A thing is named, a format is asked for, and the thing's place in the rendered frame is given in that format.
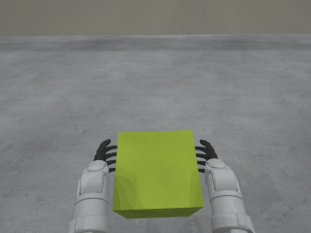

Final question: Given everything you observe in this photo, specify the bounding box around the right robot hand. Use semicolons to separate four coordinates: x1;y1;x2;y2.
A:
194;139;218;173

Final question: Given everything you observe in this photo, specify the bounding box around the robot left forearm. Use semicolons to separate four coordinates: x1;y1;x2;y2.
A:
67;160;110;233

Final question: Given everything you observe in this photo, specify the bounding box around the robot right forearm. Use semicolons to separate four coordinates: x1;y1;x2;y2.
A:
204;158;256;233

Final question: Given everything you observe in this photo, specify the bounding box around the left robot hand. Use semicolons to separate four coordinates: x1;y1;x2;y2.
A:
93;139;118;173

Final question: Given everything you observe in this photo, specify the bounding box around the carton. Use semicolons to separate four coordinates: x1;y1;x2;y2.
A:
112;130;204;219

